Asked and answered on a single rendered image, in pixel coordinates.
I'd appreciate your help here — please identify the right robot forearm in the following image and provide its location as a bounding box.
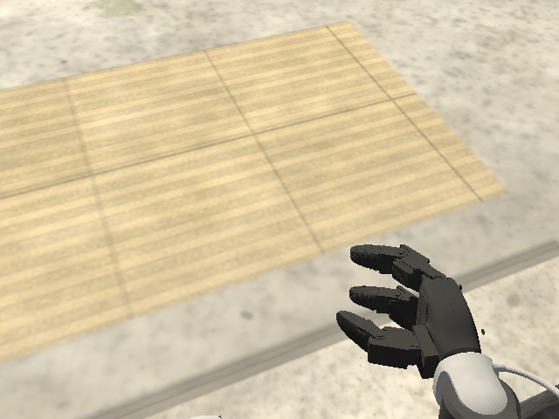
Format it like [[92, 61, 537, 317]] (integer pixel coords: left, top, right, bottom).
[[432, 352, 521, 419]]

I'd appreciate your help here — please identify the robot right hand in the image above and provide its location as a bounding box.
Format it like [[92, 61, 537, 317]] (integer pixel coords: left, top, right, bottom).
[[336, 244, 485, 379]]

